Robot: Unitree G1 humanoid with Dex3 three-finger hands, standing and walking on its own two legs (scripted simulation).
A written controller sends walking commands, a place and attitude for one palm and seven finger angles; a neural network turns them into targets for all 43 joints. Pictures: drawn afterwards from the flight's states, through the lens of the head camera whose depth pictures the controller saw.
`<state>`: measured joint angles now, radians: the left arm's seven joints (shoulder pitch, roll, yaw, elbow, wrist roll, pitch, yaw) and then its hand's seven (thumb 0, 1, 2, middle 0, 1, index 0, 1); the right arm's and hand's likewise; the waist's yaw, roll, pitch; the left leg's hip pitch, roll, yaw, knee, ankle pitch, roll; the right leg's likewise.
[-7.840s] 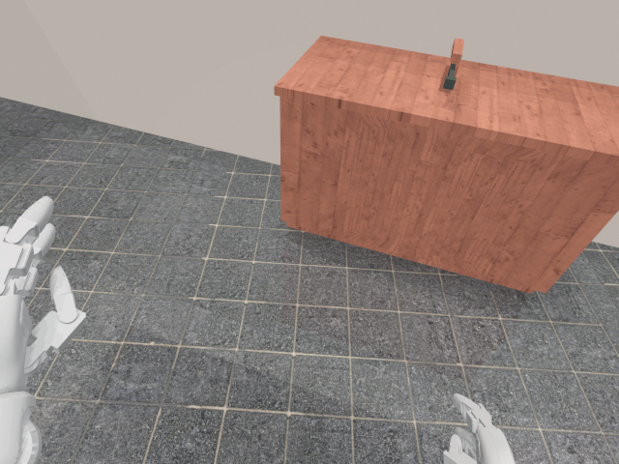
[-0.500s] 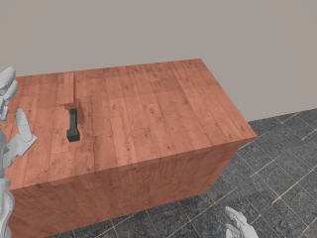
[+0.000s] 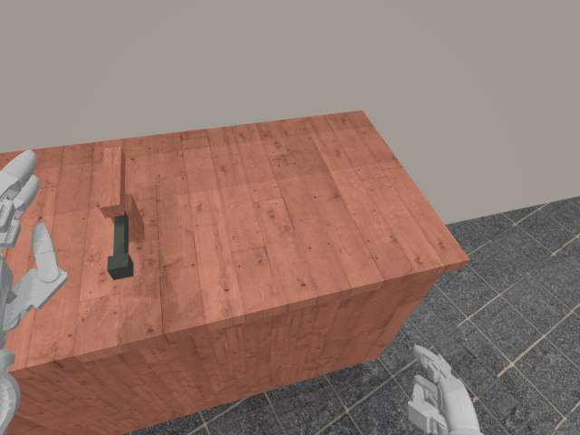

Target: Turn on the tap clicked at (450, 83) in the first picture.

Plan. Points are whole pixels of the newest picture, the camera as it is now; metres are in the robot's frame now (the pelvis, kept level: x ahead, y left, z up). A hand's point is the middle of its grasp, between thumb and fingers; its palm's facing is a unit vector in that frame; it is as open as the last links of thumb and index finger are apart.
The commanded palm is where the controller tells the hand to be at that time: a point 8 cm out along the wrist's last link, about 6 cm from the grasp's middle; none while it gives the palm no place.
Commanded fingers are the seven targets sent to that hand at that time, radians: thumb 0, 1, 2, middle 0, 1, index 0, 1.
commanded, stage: come to a stop and stand still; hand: left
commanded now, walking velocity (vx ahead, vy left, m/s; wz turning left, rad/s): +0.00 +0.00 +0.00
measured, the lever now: (120, 266) +0.32 +0.29 +0.01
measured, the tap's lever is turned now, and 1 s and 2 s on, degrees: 0 0 0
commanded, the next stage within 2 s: look again from close up in 0.04 s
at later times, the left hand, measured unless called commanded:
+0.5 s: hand (74, 294) +0.21 +0.24 +0.16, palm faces +0.37 -0.85 -0.38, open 7.4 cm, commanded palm +0.15 +0.27 +0.17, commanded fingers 0.00 0.90 0.90 -0.20 -0.30 -0.20 -0.30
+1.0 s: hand (55, 290) +0.21 +0.26 +0.15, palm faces +0.43 -0.83 -0.35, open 7.4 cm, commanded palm +0.15 +0.28 +0.17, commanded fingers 0.00 0.90 0.90 -0.20 -0.30 -0.20 -0.30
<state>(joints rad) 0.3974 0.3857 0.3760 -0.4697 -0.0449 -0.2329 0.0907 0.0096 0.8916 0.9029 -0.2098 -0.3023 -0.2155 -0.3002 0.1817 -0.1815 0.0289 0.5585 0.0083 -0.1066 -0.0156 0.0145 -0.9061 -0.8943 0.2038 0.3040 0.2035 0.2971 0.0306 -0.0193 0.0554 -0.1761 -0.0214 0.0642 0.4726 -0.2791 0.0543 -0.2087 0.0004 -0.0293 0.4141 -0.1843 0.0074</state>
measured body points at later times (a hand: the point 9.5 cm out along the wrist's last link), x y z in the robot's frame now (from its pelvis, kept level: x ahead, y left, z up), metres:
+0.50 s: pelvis -0.01 -0.01 +0.00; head +0.00 +0.00 +0.45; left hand +0.18 +0.28 +0.18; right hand +0.15 -0.24 -0.07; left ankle -0.01 +0.07 -0.74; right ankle +0.02 -0.13 -0.74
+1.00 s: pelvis +0.00 -0.01 +0.00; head +0.02 +0.02 +0.45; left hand +0.18 +0.30 +0.17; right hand +0.17 -0.22 -0.08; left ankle -0.01 +0.07 -0.74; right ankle +0.02 -0.13 -0.74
